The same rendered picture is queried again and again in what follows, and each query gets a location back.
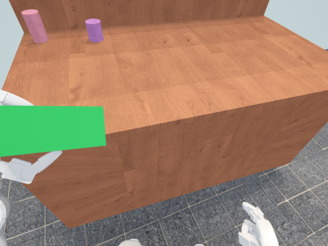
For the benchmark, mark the right robot hand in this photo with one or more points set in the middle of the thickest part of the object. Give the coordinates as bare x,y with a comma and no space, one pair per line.
261,233

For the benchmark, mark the left robot forearm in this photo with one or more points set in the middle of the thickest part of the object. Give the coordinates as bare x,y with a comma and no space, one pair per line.
4,212

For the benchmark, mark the table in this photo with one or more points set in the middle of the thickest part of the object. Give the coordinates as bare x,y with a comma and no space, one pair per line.
195,93

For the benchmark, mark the left robot hand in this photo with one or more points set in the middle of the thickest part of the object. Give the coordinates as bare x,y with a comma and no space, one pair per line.
17,169

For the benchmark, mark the sponge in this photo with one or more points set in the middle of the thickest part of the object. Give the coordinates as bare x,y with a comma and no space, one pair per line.
36,129

